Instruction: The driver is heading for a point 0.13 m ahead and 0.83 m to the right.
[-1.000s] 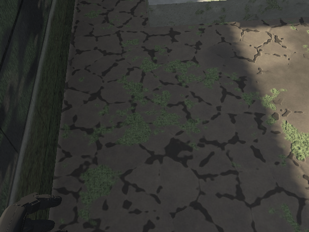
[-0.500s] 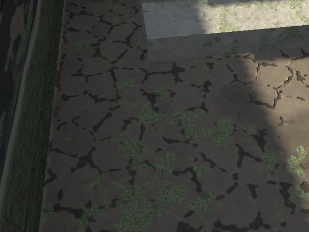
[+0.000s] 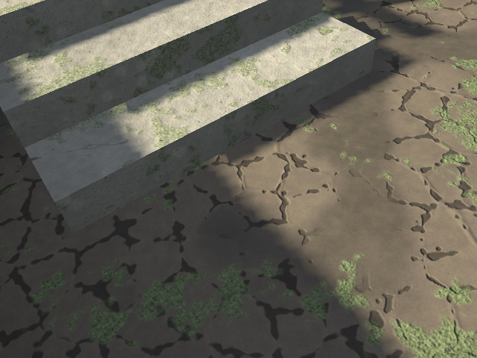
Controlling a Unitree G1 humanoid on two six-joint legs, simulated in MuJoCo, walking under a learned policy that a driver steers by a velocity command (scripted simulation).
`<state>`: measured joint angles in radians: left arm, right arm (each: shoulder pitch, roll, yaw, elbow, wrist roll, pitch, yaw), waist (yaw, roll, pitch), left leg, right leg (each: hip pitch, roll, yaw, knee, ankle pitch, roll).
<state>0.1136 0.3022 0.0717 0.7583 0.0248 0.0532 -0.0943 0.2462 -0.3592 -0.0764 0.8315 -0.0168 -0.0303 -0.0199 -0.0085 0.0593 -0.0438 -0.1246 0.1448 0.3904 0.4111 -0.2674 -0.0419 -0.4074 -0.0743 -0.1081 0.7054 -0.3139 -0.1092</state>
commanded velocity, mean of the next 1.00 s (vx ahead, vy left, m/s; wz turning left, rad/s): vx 0.96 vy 0.00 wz -0.98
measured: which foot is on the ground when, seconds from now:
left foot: down 0.00-0.04, up 0.06-0.42, down 0.44-0.90, up 0.92-1.00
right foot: up 0.00-0.02, down 0.04-0.46, up 0.48-0.88, down 0.90-1.00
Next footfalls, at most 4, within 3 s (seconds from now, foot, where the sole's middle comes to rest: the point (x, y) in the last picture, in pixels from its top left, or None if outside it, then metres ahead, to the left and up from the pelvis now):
0.04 right None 0.07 -0.10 -0.78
0.44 left None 0.55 -0.02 -0.78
0.90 right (419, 287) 0.74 -0.45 -0.78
1.34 left None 1.08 -0.78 -0.78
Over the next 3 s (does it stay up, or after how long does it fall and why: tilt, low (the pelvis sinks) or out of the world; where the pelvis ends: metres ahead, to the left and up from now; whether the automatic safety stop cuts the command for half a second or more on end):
stays up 0.73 -1.78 0.00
